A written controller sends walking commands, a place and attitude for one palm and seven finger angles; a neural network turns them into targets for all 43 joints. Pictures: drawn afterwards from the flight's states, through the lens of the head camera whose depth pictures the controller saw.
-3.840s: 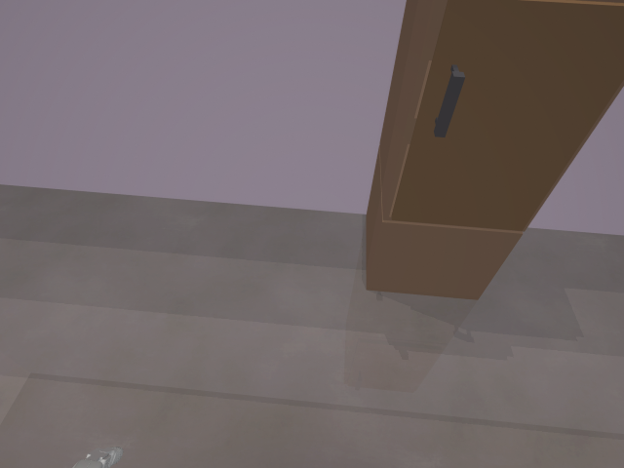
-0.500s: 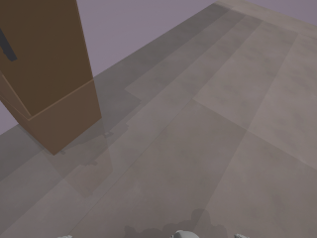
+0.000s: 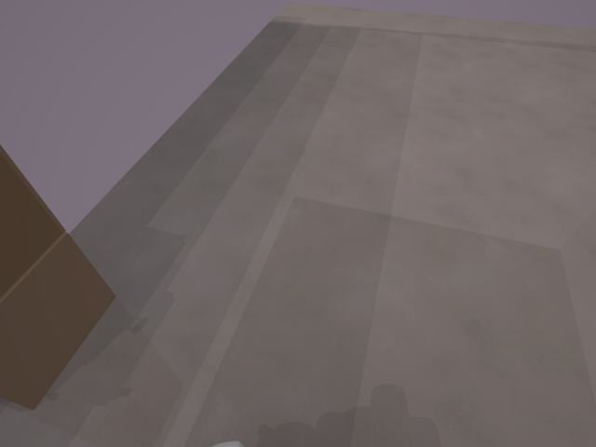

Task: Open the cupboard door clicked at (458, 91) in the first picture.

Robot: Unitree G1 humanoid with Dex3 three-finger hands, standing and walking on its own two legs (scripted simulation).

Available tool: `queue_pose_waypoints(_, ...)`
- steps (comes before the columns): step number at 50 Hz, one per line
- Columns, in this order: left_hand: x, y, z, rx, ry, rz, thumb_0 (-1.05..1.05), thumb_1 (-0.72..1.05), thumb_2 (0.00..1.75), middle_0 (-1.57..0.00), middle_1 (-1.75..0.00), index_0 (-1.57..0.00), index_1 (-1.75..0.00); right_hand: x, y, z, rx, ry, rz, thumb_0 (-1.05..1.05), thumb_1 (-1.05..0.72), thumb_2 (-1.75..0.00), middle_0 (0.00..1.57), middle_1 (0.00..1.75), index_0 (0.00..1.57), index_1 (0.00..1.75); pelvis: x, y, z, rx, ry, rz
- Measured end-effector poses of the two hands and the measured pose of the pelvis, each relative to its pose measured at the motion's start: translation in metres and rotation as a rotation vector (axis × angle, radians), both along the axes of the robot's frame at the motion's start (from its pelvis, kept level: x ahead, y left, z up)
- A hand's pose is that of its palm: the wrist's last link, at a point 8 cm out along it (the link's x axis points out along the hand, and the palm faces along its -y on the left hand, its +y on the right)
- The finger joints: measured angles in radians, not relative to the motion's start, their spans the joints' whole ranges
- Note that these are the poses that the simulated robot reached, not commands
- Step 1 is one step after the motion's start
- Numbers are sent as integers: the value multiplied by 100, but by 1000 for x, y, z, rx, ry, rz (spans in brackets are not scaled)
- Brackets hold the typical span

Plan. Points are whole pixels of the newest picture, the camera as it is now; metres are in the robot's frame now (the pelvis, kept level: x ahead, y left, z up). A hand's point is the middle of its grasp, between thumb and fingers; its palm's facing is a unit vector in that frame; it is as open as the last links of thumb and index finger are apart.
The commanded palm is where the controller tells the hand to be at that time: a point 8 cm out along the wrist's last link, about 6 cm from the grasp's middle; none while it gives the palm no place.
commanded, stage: walk to a spot facing it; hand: left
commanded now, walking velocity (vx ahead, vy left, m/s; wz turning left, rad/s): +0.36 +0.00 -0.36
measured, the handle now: out of the picture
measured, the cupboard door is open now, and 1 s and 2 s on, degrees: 0 0 0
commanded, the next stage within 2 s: turn to face it in 0.82 s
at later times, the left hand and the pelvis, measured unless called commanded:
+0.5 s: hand (165, 383) +0.26 +0.25 -0.17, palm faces -0.15 -0.97 -0.16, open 7.4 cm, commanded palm none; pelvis +0.18 +0.06 +0.01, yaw -15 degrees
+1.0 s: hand (300, 245) +0.56 +0.02 -0.16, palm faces -0.51 -0.84 -0.20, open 7.4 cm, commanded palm none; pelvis +0.35 -0.06 -0.01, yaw -30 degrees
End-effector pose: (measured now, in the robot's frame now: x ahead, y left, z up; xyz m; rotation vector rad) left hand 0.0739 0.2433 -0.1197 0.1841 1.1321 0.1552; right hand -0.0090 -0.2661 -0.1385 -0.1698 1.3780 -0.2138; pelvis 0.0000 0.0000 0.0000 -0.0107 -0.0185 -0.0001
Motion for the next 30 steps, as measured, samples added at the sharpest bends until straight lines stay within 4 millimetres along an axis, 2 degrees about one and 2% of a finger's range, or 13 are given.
queue_pose_waypoints(5, -6, -4, -6, -23, 119, -22, 0, 90, 90, -20, -30, -20, -30, 63, 5, 16, -4, -137, -10, 1, -91, -90, 20, 30, 20, 29, 30, 3, 7, 1, 5, -44)
queue_pose_waypoints(10, -4, 5, -20, -56, 224, -8, 1, 90, 90, -20, -30, -20, -30, 136, 25, 23, -9, -229, 20, 1, -91, -90, 20, 30, 20, 29, 68, 17, 4, -17, 4, -77)
queue_pose_waypoints(14, 12, 25, -41, -79, 299, 5, 1, 90, 90, -20, -30, -20, -30, 196, 47, 23, -33, -301, 43, 1, -91, -90, 20, 30, 20, 29, 108, 37, -10, -31, 0, -112)
queue_pose_waypoints(16, 29, 37, -51, -82, 333, -8, 1, 90, 90, -20, -30, -20, -30, 215, 57, 21, -56, -340, 36, 1, -91, -90, 20, 30, 20, 29, 123, 47, -17, -29, -9, -143)
queue_pose_waypoints(19, 72, 50, -48, -73, 326, -60, 1, 90, 90, -20, -30, -20, -30, 217, 71, 24, -57, -339, -23, 1, -91, -89, 20, 30, 21, 29, 143, 55, -11, -28, -24, -189)
queue_pose_waypoints(23, 148, 57, -32, -57, 229, -123, 1, 91, 90, -19, -30, -20, -30, 199, 86, 26, -46, -264, -136, 0, -92, -89, 20, 30, 21, 30, 170, 60, 2, -21, -22, -234)
queue_pose_waypoints(27, 220, 51, -17, -44, 138, -182, 1, 91, 90, -19, -30, -20, -30, 176, 89, 25, -46, -170, -232, 0, -95, -89, 21, 30, 21, 30, 197, 62, 9, -8, -9, -277)
queue_pose_waypoints(30, 268, 38, -10, -41, 97, -235, 1, 91, 90, -19, -30, -19, -30, 159, 95, 22, -28, -99, -299, 0, -94, -89, 20, 30, 21, 30, 217, 58, 10, 2, -5, -311)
